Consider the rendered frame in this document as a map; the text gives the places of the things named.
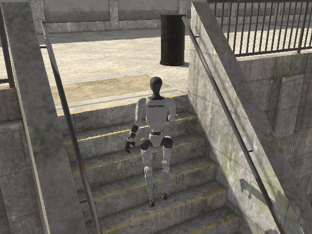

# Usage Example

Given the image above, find stairs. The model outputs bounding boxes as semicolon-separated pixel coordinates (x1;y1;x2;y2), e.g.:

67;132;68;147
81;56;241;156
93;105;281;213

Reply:
58;95;239;234

